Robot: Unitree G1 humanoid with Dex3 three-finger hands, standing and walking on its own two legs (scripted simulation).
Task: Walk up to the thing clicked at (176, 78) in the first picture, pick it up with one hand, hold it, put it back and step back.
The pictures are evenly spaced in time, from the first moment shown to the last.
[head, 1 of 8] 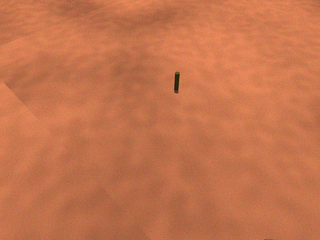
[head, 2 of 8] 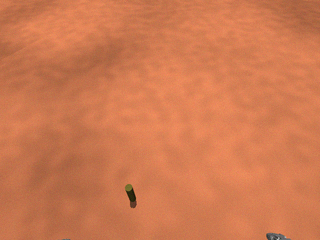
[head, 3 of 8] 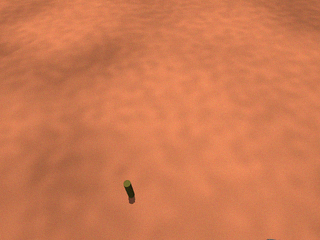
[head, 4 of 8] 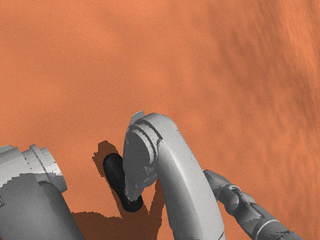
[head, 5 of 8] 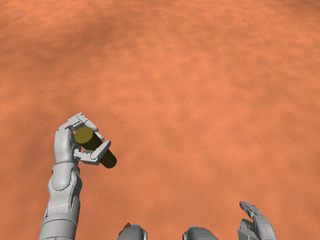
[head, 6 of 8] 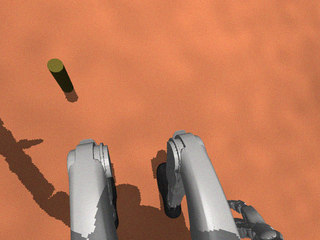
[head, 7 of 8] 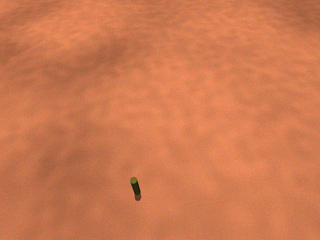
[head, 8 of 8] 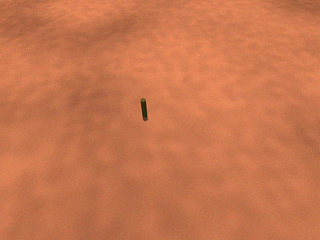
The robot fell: no
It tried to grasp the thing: yes
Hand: left
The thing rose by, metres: 0.65
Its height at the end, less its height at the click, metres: +0.00
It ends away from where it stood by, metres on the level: 0.01
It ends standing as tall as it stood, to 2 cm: yes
